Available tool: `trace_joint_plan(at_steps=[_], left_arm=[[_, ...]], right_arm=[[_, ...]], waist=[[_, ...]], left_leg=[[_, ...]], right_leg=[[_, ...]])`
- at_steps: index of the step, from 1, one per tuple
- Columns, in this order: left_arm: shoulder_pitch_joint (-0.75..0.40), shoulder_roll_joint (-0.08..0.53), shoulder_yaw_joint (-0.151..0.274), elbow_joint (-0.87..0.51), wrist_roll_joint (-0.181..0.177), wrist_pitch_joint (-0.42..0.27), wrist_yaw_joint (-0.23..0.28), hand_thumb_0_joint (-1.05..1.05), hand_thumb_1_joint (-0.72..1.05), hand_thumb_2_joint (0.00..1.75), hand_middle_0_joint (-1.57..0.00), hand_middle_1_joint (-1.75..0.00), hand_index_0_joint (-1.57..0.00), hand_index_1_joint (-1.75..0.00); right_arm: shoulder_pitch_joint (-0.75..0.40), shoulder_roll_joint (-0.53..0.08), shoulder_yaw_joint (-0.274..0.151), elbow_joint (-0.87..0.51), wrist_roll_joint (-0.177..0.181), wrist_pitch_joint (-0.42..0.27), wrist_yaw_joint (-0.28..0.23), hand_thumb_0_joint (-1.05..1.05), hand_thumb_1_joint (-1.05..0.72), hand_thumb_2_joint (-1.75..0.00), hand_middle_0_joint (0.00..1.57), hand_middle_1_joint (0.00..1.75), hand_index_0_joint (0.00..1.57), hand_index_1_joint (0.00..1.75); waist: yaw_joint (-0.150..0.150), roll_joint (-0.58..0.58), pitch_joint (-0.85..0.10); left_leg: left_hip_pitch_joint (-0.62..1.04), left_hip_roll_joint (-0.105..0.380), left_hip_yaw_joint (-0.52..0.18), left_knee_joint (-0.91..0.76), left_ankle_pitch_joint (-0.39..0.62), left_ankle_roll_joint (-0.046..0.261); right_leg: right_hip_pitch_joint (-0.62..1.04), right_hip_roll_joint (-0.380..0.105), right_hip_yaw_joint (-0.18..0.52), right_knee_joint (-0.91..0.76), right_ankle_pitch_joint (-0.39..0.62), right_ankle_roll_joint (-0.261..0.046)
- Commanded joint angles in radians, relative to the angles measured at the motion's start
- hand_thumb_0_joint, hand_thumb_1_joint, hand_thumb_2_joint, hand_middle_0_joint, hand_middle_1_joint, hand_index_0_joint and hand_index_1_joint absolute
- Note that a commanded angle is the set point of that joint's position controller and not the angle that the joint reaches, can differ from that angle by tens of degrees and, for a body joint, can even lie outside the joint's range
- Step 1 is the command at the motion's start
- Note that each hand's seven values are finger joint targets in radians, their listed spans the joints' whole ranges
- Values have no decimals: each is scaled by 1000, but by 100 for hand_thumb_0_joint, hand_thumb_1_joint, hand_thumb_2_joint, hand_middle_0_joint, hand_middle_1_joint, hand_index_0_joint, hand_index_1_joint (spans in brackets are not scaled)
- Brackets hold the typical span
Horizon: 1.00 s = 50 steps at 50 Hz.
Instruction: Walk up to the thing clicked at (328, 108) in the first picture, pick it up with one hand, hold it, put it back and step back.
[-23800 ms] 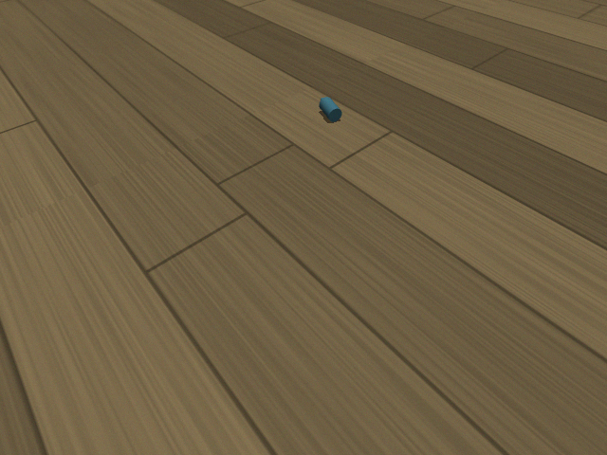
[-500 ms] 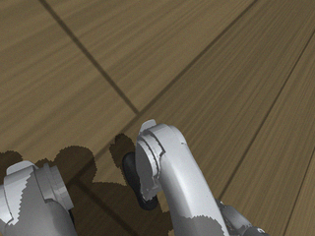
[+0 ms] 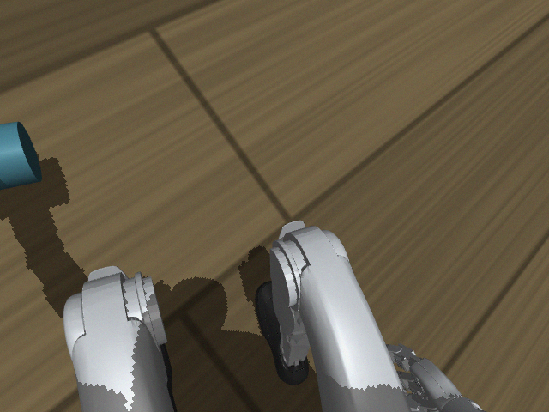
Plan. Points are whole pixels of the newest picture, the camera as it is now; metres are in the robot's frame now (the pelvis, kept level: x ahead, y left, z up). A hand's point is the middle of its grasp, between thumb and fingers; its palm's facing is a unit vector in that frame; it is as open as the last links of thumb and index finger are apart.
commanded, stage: settle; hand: left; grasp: from above
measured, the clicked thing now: out of the picture +0.47 +0.37 -0.20
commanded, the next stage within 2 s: lift in 0.20 s
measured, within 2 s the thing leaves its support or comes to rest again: neither
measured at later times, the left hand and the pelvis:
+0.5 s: hand out of the picture +0.46 +0.33 -0.12, palm faces -0.46 -0.10 -0.88, open 11.2 cm; pelvis -0.01 +0.00 +0.03, yaw +2 degrees
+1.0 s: hand out of the picture +0.39 +0.33 +0.03, palm faces -0.46 -0.13 -0.88, open 11.2 cm; pelvis +0.00 +0.00 +0.13, yaw +7 degrees
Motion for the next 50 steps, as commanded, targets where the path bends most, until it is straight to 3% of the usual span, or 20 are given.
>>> trace_joint_plan(at_steps=[1,2,6,10,13,14,15,16,17,19,22,26,27,30,33,35,39,44,47,50], left_arm=[[-347,256,39,-211,-25,-13,-13,0,85,82,-118,-68,-119,-68],[-340,244,31,-214,-23,-18,-25,0,85,84,-119,-69,-119,-69],[-373,292,64,-293,-9,-37,-41,0,81,85,-116,-68,-116,-68],[-379,302,80,-308,1,-43,-43,0,80,87,-115,-68,-115,-68],[-381,293,74,-310,1,-44,-41,0,79,91,-114,-70,-114,-70],[-394,301,80,-316,1,-42,-39,0,79,90,-113,-69,-113,-70],[-383,289,70,-290,3,-38,-39,0,78,83,-115,-72,-116,-72],[-389,286,73,-292,-3,-37,-40,0,74,85,-107,-64,-108,-64],[-366,274,65,-290,-3,-33,-43,0,72,80,-111,-70,-111,-70],[-347,264,66,-290,-15,-22,-57,0,78,80,-112,-69,-113,-68],[-352,253,62,-355,-54,-3,-89,0,81,84,-114,-71,-115,-70],[-285,217,49,-389,-80,14,-133,0,83,84,-115,-70,-116,-69],[-299,247,68,-444,-78,11,-140,0,82,83,-114,-71,-115,-69],[-280,217,61,-515,-99,6,-161,0,82,85,-115,-70,-116,-69],[-210,195,63,-522,-123,1,-179,0,80,84,-113,-70,-114,-69],[-210,200,70,-562,-125,-4,-185,0,78,84,-111,-70,-112,-69],[-131,132,50,-608,-153,-4,-199,0,79,86,-112,-70,-112,-69],[-56,96,38,-708,-184,14,-213,0,78,87,-109,-73,-110,-72],[8,59,27,-748,-207,31,-218,0,79,87,-110,-71,-111,-70],[4,61,27,-855,-216,39,-221,0,80,88,-111,-72,-111,-71]], right_arm=[[251,-286,-108,-3,13,28,-30,0,-90,-90,20,30,20,30],[251,-279,-107,-6,12,36,-35,0,-90,-90,20,30,20,30],[251,-269,-110,-24,21,67,-57,0,-90,-90,20,30,20,30],[254,-264,-116,-26,26,87,-75,0,-90,-90,20,30,20,30],[253,-250,-114,-28,25,100,-82,0,-90,-90,20,30,20,30],[255,-256,-117,-22,28,103,-86,0,-90,-90,20,30,20,30],[256,-249,-114,-24,25,104,-87,0,-93,-91,20,30,20,30],[256,-253,-120,-26,28,104,-89,0,-88,-89,20,30,20,30],[257,-245,-118,-26,29,107,-91,0,-93,-91,20,30,20,30],[265,-248,-130,-21,34,109,-94,0,-91,-90,20,30,20,30],[269,-238,-145,-25,48,116,-99,0,-91,-90,20,30,20,30],[277,-235,-164,-20,64,128,-108,0,-91,-90,20,30,20,30],[277,-235,-169,-24,69,133,-110,0,-91,-90,20,30,20,30],[274,-214,-181,-30,81,142,-116,0,-91,-90,20,30,20,30],[274,-206,-189,-25,93,143,-126,0,-90,-90,20,30,20,30],[270,-202,-198,-31,99,146,-133,0,-90,-90,20,30,20,30],[251,-195,-209,-41,109,146,-142,0,-90,-90,20,30,20,30],[231,-176,-222,-54,126,145,-159,0,-90,-90,20,30,20,30],[218,-160,-225,-50,132,143,-169,0,-89,-90,20,30,20,30],[201,-148,-234,-53,139,140,-183,0,-89,-90,20,30,20,30]], waist=[[-31,386,-703],[-37,378,-708],[-6,423,-769],[1,435,-772],[-5,429,-787],[5,438,-785],[-3,436,-769],[-1,418,-773],[2,422,-772],[17,433,-772],[35,444,-857],[51,416,-838],[61,434,-869],[73,407,-904],[83,375,-870],[90,363,-880],[104,358,-862],[131,360,-887],[133,308,-864],[144,326,-913]], left_leg=[[514,7,100,-274,241,15],[522,9,102,-272,245,15],[566,3,112,-291,272,8],[593,-4,120,-306,285,9],[598,2,122,-319,260,12],[599,-3,124,-327,253,11],[592,-2,124,-331,245,11],[588,-4,124,-336,226,15],[590,-2,127,-348,219,15],[614,-5,128,-368,217,13],[663,-1,132,-399,223,17],[692,-4,130,-435,238,16],[714,-5,126,-448,249,15],[724,-7,137,-472,237,24],[754,-6,127,-517,235,25],[786,-5,120,-542,233,26],[846,-1,99,-620,192,26],[953,10,83,-729,180,25],[993,11,93,-765,220,29],[1082,12,107,-803,283,28]], right_leg=[[384,21,-82,-218,238,-96],[399,23,-79,-224,237,-97],[406,18,-68,-225,242,-104],[395,12,-62,-238,250,-104],[406,16,-56,-246,230,-103],[383,11,-57,-247,221,-105],[392,14,-57,-253,213,-107],[381,13,-57,-261,198,-107],[394,13,-55,-267,192,-106],[383,9,-54,-278,189,-108],[414,8,-41,-290,201,-103],[412,3,-34,-319,202,-108],[419,1,-33,-318,209,-108],[459,-1,-15,-350,207,-104],[457,-6,-9,-374,203,-100],[466,-6,-4,-397,200,-102],[484,-12,1,-439,181,-95],[581,-8,4,-504,191,-85],[651,-8,9,-567,215,-80],[723,-8,23,-622,251,-81]])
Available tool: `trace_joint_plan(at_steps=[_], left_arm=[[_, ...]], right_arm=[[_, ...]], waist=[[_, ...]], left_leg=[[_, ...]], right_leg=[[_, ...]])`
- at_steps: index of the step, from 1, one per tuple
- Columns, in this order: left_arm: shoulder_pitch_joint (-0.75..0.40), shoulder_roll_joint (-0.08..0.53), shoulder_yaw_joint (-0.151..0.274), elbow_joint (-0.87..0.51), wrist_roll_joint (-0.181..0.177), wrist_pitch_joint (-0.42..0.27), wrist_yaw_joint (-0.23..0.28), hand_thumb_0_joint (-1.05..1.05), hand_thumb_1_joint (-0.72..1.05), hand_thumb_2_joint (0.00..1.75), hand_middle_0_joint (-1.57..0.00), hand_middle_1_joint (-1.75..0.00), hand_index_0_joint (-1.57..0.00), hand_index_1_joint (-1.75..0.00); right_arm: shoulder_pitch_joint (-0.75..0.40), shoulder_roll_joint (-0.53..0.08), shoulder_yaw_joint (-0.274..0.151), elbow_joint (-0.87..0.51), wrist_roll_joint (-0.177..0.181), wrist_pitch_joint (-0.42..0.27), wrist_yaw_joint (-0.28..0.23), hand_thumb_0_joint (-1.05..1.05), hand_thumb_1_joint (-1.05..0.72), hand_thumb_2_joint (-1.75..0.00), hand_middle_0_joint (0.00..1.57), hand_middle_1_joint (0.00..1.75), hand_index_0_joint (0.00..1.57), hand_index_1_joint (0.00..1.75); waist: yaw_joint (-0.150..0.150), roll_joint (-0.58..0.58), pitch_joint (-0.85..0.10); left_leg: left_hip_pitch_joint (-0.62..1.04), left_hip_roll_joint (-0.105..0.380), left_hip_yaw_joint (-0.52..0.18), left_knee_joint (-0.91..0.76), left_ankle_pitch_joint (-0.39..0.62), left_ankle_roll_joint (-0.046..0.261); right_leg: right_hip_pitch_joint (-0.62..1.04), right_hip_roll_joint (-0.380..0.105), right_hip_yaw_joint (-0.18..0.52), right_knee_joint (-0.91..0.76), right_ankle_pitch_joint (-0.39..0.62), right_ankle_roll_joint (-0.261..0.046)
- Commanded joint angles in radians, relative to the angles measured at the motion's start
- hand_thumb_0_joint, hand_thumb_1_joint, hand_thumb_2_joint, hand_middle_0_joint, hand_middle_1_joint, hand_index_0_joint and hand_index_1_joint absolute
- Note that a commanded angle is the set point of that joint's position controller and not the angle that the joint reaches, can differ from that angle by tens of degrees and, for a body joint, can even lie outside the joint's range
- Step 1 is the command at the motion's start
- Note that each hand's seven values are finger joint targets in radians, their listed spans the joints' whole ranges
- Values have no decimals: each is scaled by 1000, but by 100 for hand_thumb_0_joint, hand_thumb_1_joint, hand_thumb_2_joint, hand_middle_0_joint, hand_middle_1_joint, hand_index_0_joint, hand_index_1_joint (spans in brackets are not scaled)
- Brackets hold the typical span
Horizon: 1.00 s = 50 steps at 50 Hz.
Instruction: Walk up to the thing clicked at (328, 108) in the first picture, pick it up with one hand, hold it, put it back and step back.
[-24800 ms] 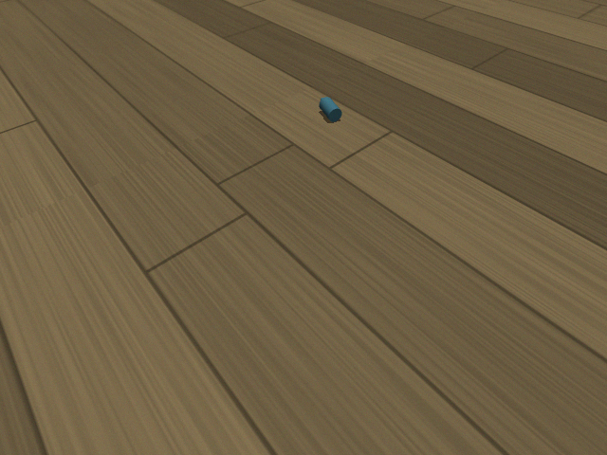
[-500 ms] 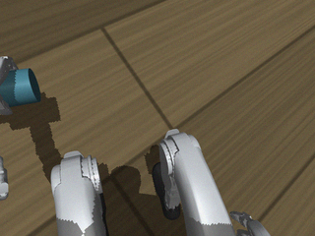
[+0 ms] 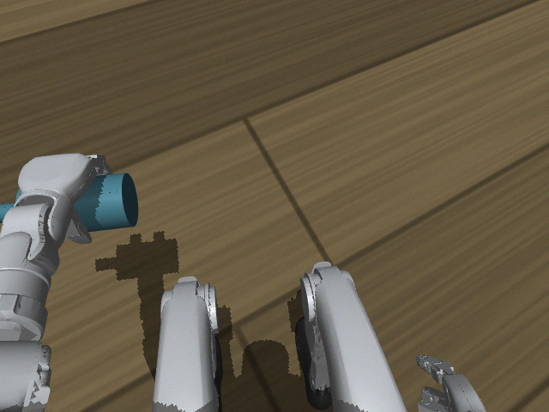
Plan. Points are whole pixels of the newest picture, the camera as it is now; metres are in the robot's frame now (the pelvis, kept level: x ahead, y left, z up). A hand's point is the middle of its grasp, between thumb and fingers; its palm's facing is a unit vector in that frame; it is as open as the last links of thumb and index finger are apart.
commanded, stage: lift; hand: left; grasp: from above
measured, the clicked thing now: (66, 206) +0.43 +0.31 -0.13
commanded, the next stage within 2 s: hold in 1.04 s
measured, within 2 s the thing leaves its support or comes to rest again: neither
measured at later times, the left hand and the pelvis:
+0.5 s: hand (15, 211) +0.35 +0.24 +0.10, palm faces -0.47 -0.09 -0.88, open 11.2 cm; pelvis +0.02 -0.01 +0.18, yaw +3 degrees
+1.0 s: hand out of the picture +0.37 +0.23 +0.19, palm faces -0.46 -0.10 -0.88, open 11.2 cm; pelvis +0.07 -0.01 +0.27, yaw +3 degrees
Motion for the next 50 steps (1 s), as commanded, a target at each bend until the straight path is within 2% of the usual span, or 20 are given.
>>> trace_joint_plan(at_steps=[1,2,4,5,8,9,10,11,18,21,26,28,29,30,34,38,40,42,46,50], left_arm=[[-288,265,93,-294,-34,12,51,0,79,86,-110,-71,-111,-70],[-268,246,82,-302,-37,15,52,0,79,85,-110,-69,-111,-69],[-257,237,87,-343,-40,25,60,0,77,85,-110,-67,-110,-67],[-198,228,90,-298,-37,36,64,0,77,83,-109,-68,-109,-67],[-196,201,72,-372,-40,52,73,0,78,85,-109,-70,-109,-69],[-124,180,72,-306,-38,61,77,0,76,86,-109,-67,-109,-67],[-139,162,54,-351,-39,62,78,0,77,86,-109,-69,-109,-68],[-121,173,71,-368,-45,65,84,0,78,88,-111,-68,-111,-69],[-74,70,-2,-289,-43,79,103,0,76,85,-110,-66,-110,-66],[-59,63,-6,-272,-42,73,112,0,77,84,-109,-68,-110,-68],[-30,5,-50,-239,-34,69,140,0,74,82,-107,-68,-107,-68],[-52,19,-36,-250,-33,72,158,0,75,86,-107,-71,-108,-71],[-66,-7,-61,-242,-30,76,165,0,77,87,-110,-70,-110,-70],[-63,-6,-57,-233,-28,80,175,0,79,88,-111,-72,-111,-71],[-69,-8,-63,-215,-13,104,201,0,78,88,-109,-74,-109,-73],[-33,1,-47,-197,-16,128,206,0,76,92,-110,-70,-109,-72],[-61,-26,-71,-217,-24,132,202,0,77,92,-111,-70,-110,-72],[-3,-32,-70,-171,-23,145,199,0,75,90,-111,-68,-110,-69],[-6,-72,-98,-180,-35,148,175,0,73,90,-108,-68,-107,-69],[-10,-67,-97,-212,-43,148,166,0,75,92,-111,-69,-109,-70]], right_arm=[[152,-200,-86,-46,4,-19,-30,0,-89,-90,20,30,20,30],[146,-193,-84,-43,6,-20,-33,0,-89,-90,20,30,20,30],[131,-183,-85,-46,12,-22,-42,0,-89,-90,20,30,20,30],[126,-178,-86,-45,13,-22,-44,0,-89,-90,20,30,20,30],[103,-165,-89,-43,22,-26,-55,0,-89,-89,20,30,20,30],[98,-158,-85,-37,24,-27,-57,0,-89,-90,20,30,20,30],[95,-152,-86,-36,26,-31,-61,0,-89,-89,20,30,20,30],[85,-149,-88,-35,29,-34,-66,0,-89,-89,20,30,20,30],[74,-127,-81,-6,43,-73,-94,0,-89,-90,20,30,20,30],[74,-125,-87,6,43,-95,-101,0,-89,-90,20,30,20,30],[82,-116,-90,18,47,-122,-107,0,-89,-90,20,30,20,30],[90,-117,-92,28,46,-128,-108,0,-89,-90,20,30,20,30],[90,-116,-91,28,47,-130,-107,0,-89,-90,20,30,20,30],[91,-118,-91,33,45,-134,-106,0,-89,-90,20,30,20,30],[104,-117,-93,53,42,-135,-108,0,-89,-90,20,30,20,30],[106,-123,-98,53,41,-133,-105,0,-89,-90,20,30,20,30],[93,-119,-97,47,40,-131,-104,0,-89,-90,20,30,20,30],[95,-114,-95,52,40,-127,-103,0,-89,-90,20,30,20,30],[95,-113,-102,43,40,-123,-98,0,-89,-89,20,30,20,30],[91,-114,-105,36,44,-117,-97,0,-89,-89,20,30,20,30]], waist=[[11,218,-692],[2,209,-644],[17,203,-650],[26,176,-616],[31,178,-615],[32,147,-562],[28,134,-552],[40,132,-555],[27,65,-356],[42,62,-341],[50,50,-317],[56,50,-310],[49,52,-297],[56,57,-285],[60,34,-280],[83,44,-286],[79,46,-274],[82,12,-232],[80,23,-233],[90,14,-222]], left_leg=[[698,5,5,-384,216,18],[687,4,10,-407,200,19],[732,3,25,-454,194,19],[748,6,23,-485,174,19],[821,6,31,-561,153,16],[824,7,29,-580,154,15],[830,5,35,-599,151,16],[856,3,39,-625,137,15],[954,6,30,-807,80,11],[1008,3,40,-858,106,9],[1115,-4,54,-945,159,4],[1149,-7,64,-977,184,5],[1174,-6,63,-999,186,3],[1192,-4,59,-1021,182,1],[1266,-6,72,-1066,286,-1],[1362,-7,76,-1127,366,-6],[1403,-5,76,-1157,393,-8],[1400,-8,74,-1179,412,-5],[1475,-6,77,-1223,466,-11],[1514,-11,83,-1265,498,-8]], right_leg=[[396,23,-50,-274,213,-71],[417,22,-47,-300,206,-69],[487,24,-37,-356,204,-69],[511,26,-36,-386,189,-66],[605,29,-26,-467,178,-66],[619,29,-24,-486,174,-65],[651,31,-19,-517,170,-65],[690,30,-11,-550,159,-66],[831,37,14,-733,112,-62],[901,36,28,-801,121,-62],[1014,38,45,-910,152,-64],[1058,37,51,-953,174,-63],[1064,37,46,-964,182,-63],[1081,37,44,-978,182,-61],[1162,36,48,-1036,278,-60],[1245,33,44,-1080,354,-59],[1273,33,42,-1110,379,-57],[1303,32,47,-1138,397,-54],[1346,32,44,-1179,438,-55],[1407,30,51,-1227,475,-52]])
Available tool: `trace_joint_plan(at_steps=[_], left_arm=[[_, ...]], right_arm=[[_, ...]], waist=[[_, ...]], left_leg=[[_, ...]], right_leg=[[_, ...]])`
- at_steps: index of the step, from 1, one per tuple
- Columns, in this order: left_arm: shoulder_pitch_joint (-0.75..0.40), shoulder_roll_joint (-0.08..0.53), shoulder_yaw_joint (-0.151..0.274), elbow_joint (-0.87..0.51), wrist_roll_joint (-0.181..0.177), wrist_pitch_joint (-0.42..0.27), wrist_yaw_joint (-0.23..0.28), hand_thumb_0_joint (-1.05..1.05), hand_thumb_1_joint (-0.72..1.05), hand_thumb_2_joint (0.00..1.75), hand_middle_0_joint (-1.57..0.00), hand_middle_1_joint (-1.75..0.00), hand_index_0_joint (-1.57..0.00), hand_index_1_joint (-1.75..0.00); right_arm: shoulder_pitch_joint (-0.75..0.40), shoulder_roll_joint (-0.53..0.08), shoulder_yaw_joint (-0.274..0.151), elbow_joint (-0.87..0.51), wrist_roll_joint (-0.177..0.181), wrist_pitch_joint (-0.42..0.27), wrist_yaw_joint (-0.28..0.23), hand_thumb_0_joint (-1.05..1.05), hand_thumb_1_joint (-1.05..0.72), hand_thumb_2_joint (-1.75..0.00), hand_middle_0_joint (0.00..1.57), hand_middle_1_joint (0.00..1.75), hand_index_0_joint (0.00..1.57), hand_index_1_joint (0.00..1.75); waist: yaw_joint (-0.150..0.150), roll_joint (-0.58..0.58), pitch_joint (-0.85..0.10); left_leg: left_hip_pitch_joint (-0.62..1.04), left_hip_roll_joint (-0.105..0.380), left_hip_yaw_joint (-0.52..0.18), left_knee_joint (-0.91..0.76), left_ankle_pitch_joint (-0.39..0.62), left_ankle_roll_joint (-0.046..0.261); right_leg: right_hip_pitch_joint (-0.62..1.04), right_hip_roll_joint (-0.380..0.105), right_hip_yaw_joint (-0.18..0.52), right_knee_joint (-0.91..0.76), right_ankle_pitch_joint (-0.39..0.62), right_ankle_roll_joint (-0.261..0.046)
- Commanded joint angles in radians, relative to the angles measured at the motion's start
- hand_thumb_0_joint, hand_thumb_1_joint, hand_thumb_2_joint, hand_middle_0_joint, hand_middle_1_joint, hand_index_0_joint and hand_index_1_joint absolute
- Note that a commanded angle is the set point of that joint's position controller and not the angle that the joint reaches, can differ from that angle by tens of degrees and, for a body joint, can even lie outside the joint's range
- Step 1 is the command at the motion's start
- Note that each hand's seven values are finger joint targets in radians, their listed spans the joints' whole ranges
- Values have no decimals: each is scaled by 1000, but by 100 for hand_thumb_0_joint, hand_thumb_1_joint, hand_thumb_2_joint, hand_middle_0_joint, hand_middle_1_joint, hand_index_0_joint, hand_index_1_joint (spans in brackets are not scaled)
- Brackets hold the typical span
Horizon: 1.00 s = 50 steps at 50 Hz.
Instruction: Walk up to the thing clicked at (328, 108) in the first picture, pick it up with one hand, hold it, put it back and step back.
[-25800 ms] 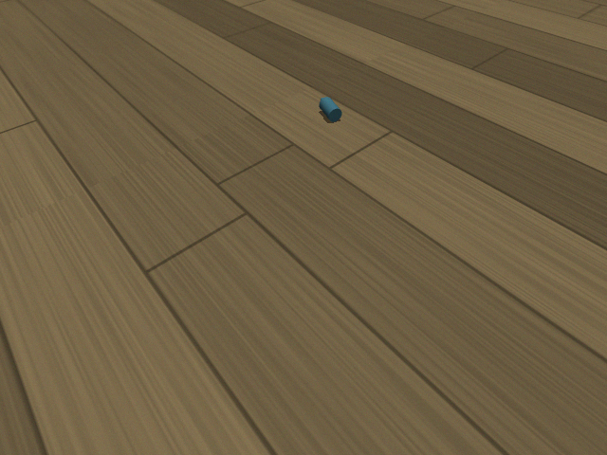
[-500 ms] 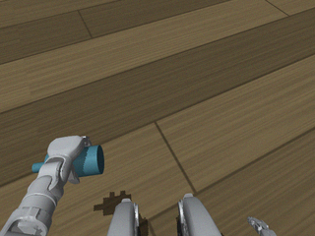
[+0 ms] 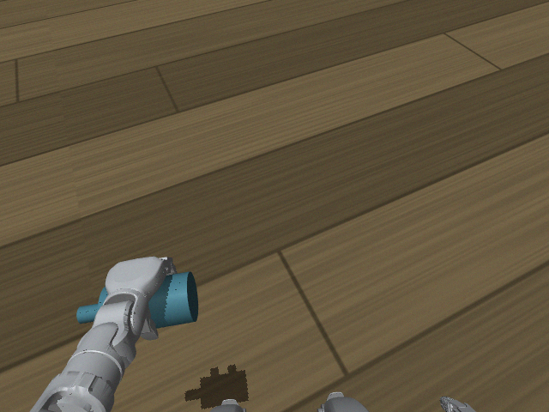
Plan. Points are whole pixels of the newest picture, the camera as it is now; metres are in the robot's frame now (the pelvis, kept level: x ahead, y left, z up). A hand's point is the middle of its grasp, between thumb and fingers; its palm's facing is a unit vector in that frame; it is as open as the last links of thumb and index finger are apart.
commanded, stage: lift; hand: left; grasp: from above
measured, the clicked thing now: (137, 305) +0.32 +0.25 -0.11
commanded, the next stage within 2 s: hold in 0.04 s
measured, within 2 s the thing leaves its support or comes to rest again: neither
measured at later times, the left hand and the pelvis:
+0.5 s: hand (136, 286) +0.33 +0.23 -0.04, palm faces -0.47 -0.06 -0.88, open 11.2 cm; pelvis +0.03 +0.00 +0.03, yaw +0 degrees
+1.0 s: hand (131, 302) +0.29 +0.22 -0.01, palm faces -0.46 -0.05 -0.88, open 11.2 cm; pelvis +0.00 +0.00 +0.04, yaw +0 degrees
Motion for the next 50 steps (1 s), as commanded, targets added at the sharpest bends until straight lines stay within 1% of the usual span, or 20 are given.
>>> trace_joint_plan(at_steps=[1,2,5,8,10,13,15,19,20,21,24,30,34,35,40,41,42,43,47,50], left_arm=[[-301,197,76,-200,-11,-4,35,0,75,91,-111,-68,-109,-69],[-299,188,65,-203,-7,-8,28,0,74,89,-111,-66,-109,-68],[-303,228,90,-233,4,-21,24,0,75,87,-110,-67,-109,-67],[-311,213,78,-246,15,-24,24,0,77,84,-110,-68,-111,-67],[-317,225,87,-260,16,-25,23,0,76,85,-109,-68,-110,-67],[-308,223,82,-260,26,-28,16,0,77,87,-111,-65,-111,-65],[-324,227,84,-272,22,-29,11,0,76,86,-111,-65,-110,-65],[-302,214,72,-277,17,-27,-15,0,75,88,-110,-66,-110,-66],[-281,206,67,-257,15,-24,-18,0,75,89,-110,-65,-110,-65],[-279,208,69,-268,12,-24,-25,0,75,88,-110,-64,-109,-65],[-263,214,66,-277,15,-28,-47,0,75,88,-111,-63,-110,-64],[-264,227,78,-318,17,-36,-69,0,76,84,-111,-61,-111,-62],[-259,237,93,-328,14,-39,-66,0,73,85,-109,-63,-109,-63],[-289,239,88,-355,19,-42,-65,0,73,86,-110,-62,-109,-63],[-283,234,85,-364,16,-44,-66,0,73,87,-110,-63,-109,-64],[-288,233,84,-358,16,-46,-65,0,73,88,-110,-63,-109,-64],[-287,233,86,-369,14,-47,-67,0,74,88,-111,-65,-110,-66],[-271,227,81,-352,15,-45,-69,0,74,89,-110,-64,-110,-65],[-277,226,75,-366,4,-51,-82,0,76,85,-110,-66,-110,-66],[-254,234,83,-368,6,-51,-88,0,75,84,-109,-66,-109,-66]], right_arm=[[20,-147,-47,-103,-2,-33,-5,0,-89,-89,20,30,20,30],[22,-143,-46,-98,-2,-33,-5,0,-89,-89,20,30,20,30],[15,-148,-51,-105,-2,-30,-6,0,-89,-89,20,30,20,30],[10,-149,-51,-110,-2,-24,-5,0,-89,-89,20,30,20,30],[10,-151,-52,-106,-2,-19,-4,0,-89,-89,20,30,20,30],[1,-155,-56,-110,-1,-16,-1,0,-88,-89,20,30,20,30],[1,-155,-56,-113,1,-14,1,0,-88,-89,20,30,20,30],[-15,-158,-60,-124,3,-6,4,0,-88,-89,20,30,20,30],[-13,-157,-58,-122,1,-5,5,0,-88,-89,20,30,20,30],[-15,-157,-60,-126,1,-4,6,0,-88,-89,20,30,20,30],[-25,-157,-58,-139,5,3,7,0,-88,-89,20,30,20,30],[-49,-155,-52,-163,6,13,6,0,-89,-89,20,30,20,30],[-64,-158,-51,-172,6,14,4,0,-89,-89,20,30,20,30],[-68,-155,-50,-175,7,14,4,0,-89,-89,20,30,20,30],[-80,-154,-49,-176,8,15,0,0,-89,-90,20,30,20,30],[-80,-155,-47,-172,7,15,0,0,-89,-90,20,30,20,30],[-82,-152,-47,-171,7,14,-1,0,-89,-90,20,30,20,30],[-83,-151,-46,-171,7,14,-1,0,-89,-90,20,30,20,30],[-109,-149,-41,-177,11,11,-4,0,-89,-90,20,30,20,30],[-123,-149,-39,-184,12,10,-5,0,-89,-89,20,30,20,30]], waist=[[1,16,-302],[1,9,-297],[17,28,-317],[11,26,-314],[11,34,-307],[18,42,-294],[20,35,-291],[27,26,-306],[21,22,-282],[27,21,-285],[30,3,-259],[42,19,-236],[44,15,-218],[45,27,-231],[47,7,-247],[39,7,-242],[50,16,-236],[42,9,-227],[46,13,-191],[58,9,-178]], left_leg=[[262,-43,3,-170,265,10],[271,-41,-2,-175,286,8],[316,-42,2,-196,339,5],[351,-43,4,-212,371,5],[368,-44,7,-226,388,2],[406,-40,4,-248,405,0],[402,-42,6,-260,415,0],[445,-43,13,-268,474,3],[434,-42,11,-271,476,1],[439,-43,16,-271,486,5],[426,-48,22,-289,472,9],[440,-44,19,-324,434,8],[445,-46,19,-346,383,11],[453,-45,18,-351,382,9],[475,-47,23,-358,391,16],[471,-47,22,-358,383,16],[474,-48,25,-363,385,15],[476,-47,24,-366,376,16],[470,-46,23,-394,308,15],[470,-44,22,-406,289,14]], right_leg=[[188,24,-6,-174,237,-22],[194,25,-8,-175,250,-22],[232,25,-11,-188,288,-25],[249,24,-10,-207,319,-24],[263,24,-10,-218,333,-24],[262,26,-17,-235,330,-27],[290,25,-14,-242,345,-26],[329,25,-13,-259,394,-23],[330,27,-15,-262,393,-23],[337,25,-14,-268,404,-22],[362,21,-8,-281,417,-20],[371,24,-9,-306,368,-25],[380,24,-8,-328,323,-24],[380,24,-5,-327,322,-25],[403,21,-4,-342,337,-20],[399,20,-3,-343,331,-19],[398,20,-3,-347,332,-20],[396,20,-2,-351,323,-20],[385,21,-3,-373,255,-22],[396,20,-5,-384,229,-25]])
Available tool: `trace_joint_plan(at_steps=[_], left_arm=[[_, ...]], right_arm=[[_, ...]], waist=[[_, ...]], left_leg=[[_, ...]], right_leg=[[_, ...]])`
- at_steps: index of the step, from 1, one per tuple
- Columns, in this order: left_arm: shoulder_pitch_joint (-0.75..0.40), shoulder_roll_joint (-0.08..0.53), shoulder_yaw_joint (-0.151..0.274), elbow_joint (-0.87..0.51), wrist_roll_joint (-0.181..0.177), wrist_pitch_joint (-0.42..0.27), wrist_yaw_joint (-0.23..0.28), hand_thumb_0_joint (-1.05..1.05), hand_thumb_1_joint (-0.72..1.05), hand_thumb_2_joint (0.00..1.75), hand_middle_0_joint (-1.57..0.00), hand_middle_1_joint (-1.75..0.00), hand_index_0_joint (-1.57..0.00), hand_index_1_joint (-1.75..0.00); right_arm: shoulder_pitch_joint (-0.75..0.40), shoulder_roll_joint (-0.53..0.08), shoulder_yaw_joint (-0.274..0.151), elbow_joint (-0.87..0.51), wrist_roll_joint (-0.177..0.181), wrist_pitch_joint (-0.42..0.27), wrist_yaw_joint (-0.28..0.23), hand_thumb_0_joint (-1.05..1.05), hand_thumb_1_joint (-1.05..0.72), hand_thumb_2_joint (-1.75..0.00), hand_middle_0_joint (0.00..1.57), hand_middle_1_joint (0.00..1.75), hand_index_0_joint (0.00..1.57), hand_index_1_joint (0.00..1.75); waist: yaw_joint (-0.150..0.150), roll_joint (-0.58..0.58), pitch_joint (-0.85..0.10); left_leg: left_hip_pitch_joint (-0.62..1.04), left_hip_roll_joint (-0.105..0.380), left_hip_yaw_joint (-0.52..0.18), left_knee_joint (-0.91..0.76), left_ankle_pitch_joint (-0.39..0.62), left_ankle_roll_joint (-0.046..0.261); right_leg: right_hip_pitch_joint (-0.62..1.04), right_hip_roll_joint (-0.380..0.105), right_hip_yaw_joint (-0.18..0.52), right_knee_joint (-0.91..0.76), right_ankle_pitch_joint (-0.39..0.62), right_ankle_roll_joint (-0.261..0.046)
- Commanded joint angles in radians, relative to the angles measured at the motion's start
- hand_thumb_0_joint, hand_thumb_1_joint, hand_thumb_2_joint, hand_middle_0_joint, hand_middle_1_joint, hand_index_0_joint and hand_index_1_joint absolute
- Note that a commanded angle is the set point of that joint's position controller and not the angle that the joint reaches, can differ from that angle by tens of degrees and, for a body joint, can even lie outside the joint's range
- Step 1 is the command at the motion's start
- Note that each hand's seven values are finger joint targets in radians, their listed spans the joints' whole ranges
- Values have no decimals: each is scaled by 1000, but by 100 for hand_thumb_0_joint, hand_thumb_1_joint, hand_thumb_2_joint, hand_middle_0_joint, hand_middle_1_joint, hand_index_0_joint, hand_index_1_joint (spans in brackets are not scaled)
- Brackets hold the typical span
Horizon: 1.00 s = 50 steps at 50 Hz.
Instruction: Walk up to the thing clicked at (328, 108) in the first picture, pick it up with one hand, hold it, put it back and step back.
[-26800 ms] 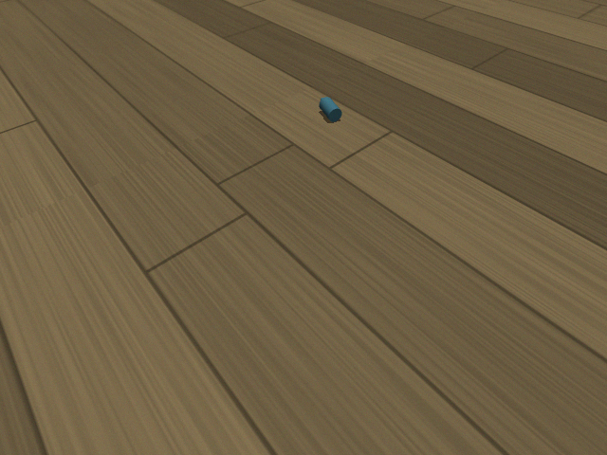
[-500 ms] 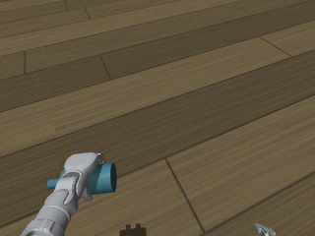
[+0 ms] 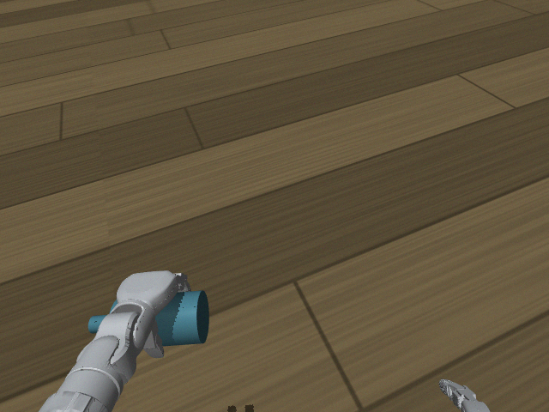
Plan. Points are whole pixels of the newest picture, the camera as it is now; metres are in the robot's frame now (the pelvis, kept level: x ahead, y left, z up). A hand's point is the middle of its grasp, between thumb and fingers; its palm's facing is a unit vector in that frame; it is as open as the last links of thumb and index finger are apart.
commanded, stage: hold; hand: left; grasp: from above
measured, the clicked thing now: (148, 320) +0.29 +0.25 -0.08
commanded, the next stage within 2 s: crouch in 1.04 s
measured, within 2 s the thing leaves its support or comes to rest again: neither
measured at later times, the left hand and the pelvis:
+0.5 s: hand (154, 319) +0.28 +0.22 -0.03, palm faces -0.45 -0.04 -0.89, open 11.2 cm; pelvis -0.01 +0.00 +0.00, yaw +0 degrees
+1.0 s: hand (155, 312) +0.29 +0.22 -0.03, palm faces -0.46 -0.05 -0.89, open 11.2 cm; pelvis +0.00 +0.00 +0.01, yaw +0 degrees
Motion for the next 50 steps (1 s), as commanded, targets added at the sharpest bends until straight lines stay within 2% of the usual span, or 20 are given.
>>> trace_joint_plan(at_steps=[1,4,5,8,10,20,22,24,25,26,29,33,35,37,38,42,46,47,48,50], left_arm=[[-348,217,110,-220,-13,-4,41,0,76,83,-109,-67,-110,-66],[-379,221,107,-246,-16,-7,36,0,75,84,-109,-68,-109,-68],[-364,235,122,-239,-12,-7,35,0,73,84,-107,-68,-108,-67],[-354,239,128,-237,-16,-11,35,0,75,85,-109,-69,-109,-68],[-404,243,126,-284,-18,-16,35,0,76,84,-109,-70,-110,-69],[-386,245,123,-283,-20,-6,17,0,75,85,-107,-74,-108,-72],[-369,221,106,-283,-25,-3,6,0,74,87,-107,-72,-108,-71],[-372,248,128,-278,-24,-4,0,0,73,85,-105,-75,-107,-73],[-344,238,125,-255,-29,-3,-5,0,72,87,-106,-72,-107,-72],[-355,215,101,-275,-30,-6,-12,0,73,87,-105,-74,-106,-73],[-354,255,137,-267,-30,-14,-18,0,72,86,-105,-74,-106,-72],[-326,244,136,-294,-29,-25,-22,0,74,87,-105,-76,-107,-74],[-395,256,136,-335,-24,-29,-15,0,73,86,-105,-75,-107,-73],[-359,236,124,-311,-16,-21,-9,0,71,85,-104,-73,-106,-71],[-374,249,139,-334,-19,-22,-4,0,72,84,-104,-72,-106,-71],[-402,242,128,-315,-17,-8,5,0,71,86,-103,-75,-105,-73],[-357,232,123,-267,-19,0,-2,0,69,86,-102,-74,-104,-73],[-363,223,114,-292,-20,-1,-8,0,69,86,-102,-74,-103,-73],[-352,241,128,-286,-19,-1,-11,0,70,87,-103,-74,-104,-73],[-332,225,118,-301,-24,-3,-22,0,70,87,-102,-76,-103,-74]], right_arm=[[-85,-138,-36,-141,-4,-49,-7,0,-89,-90,20,30,20,30],[-96,-134,-30,-147,-3,-50,-9,0,-90,-90,20,30,20,30],[-94,-136,-30,-146,-2,-51,-10,0,-90,-90,20,30,20,30],[-109,-134,-25,-149,-2,-54,-12,0,-90,-90,20,30,20,30],[-116,-131,-25,-149,-3,-55,-14,0,-90,-90,20,30,20,30],[-130,-127,-18,-138,1,-60,-20,0,-90,-90,20,30,20,30],[-135,-126,-16,-146,3,-61,-19,0,-90,-90,20,30,20,30],[-133,-130,-17,-142,3,-60,-21,0,-90,-90,20,30,20,30],[-136,-128,-16,-147,3,-59,-20,0,-90,-90,20,30,20,30],[-138,-125,-14,-148,2,-60,-20,0,-90,-90,20,30,20,30],[-139,-124,-11,-149,2,-59,-23,0,-90,-90,20,30,20,30],[-146,-117,-10,-156,0,-56,-25,0,-90,-90,20,30,20,30],[-146,-117,-10,-151,0,-55,-27,0,-90,-90,20,30,20,30],[-136,-120,-13,-146,2,-54,-28,0,-90,-90,20,30,20,30],[-130,-121,-16,-147,2,-53,-28,0,-90,-90,20,30,20,30],[-132,-120,-16,-140,3,-50,-28,0,-90,-90,20,30,20,30],[-138,-122,-17,-138,3,-48,-26,0,-90,-90,20,30,20,30],[-134,-122,-17,-144,2,-48,-24,0,-90,-90,20,30,20,30],[-142,-121,-17,-146,5,-47,-24,0,-90,-90,20,30,20,30],[-140,-118,-17,-150,3,-46,-24,0,-90,-90,20,30,20,30]], waist=[[2,-9,-226],[-5,-14,-219],[7,-19,-224],[8,-21,-214],[5,4,-238],[14,2,-220],[14,-9,-215],[15,-8,-204],[19,-23,-189],[10,-22,-196],[19,-15,-204],[28,-10,-219],[20,14,-249],[13,0,-242],[15,-1,-255],[13,5,-241],[20,-9,-204],[17,-15,-214],[29,-12,-216],[22,-17,-232]], left_leg=[[127,-34,2,-95,156,15],[132,-37,4,-104,131,19],[132,-38,5,-108,131,19],[130,-40,6,-115,110,18],[149,-40,8,-116,106,17],[157,-35,7,-135,124,16],[165,-34,7,-142,123,16],[160,-34,7,-145,127,17],[157,-32,5,-149,119,18],[160,-34,8,-147,125,20],[168,-37,12,-144,143,21],[174,-40,12,-144,161,20],[197,-42,15,-142,184,19],[207,-37,15,-141,207,19],[210,-37,14,-139,218,20],[210,-38,17,-146,216,19],[193,-36,11,-155,194,17],[196,-36,12,-153,189,19],[191,-39,14,-156,188,18],[197,-40,15,-149,209,21]], right_leg=[[66,31,-22,-100,108,-22],[61,28,-16,-116,87,-19],[75,28,-17,-117,84,-20],[76,27,-15,-125,59,-21],[77,27,-11,-127,59,-20],[89,31,-19,-139,71,-22],[92,31,-19,-141,69,-23],[91,30,-18,-145,74,-22],[97,31,-21,-149,64,-22],[93,28,-18,-150,75,-21],[105,26,-15,-152,88,-19],[117,28,-18,-151,100,-21],[115,28,-15,-147,126,-21],[113,29,-17,-145,149,-22],[123,30,-18,-143,164,-20],[115,29,-19,-150,164,-21],[108,30,-26,-158,134,-24],[115,28,-22,-159,134,-22],[127,27,-22,-161,128,-23],[132,25,-19,-158,154,-19]])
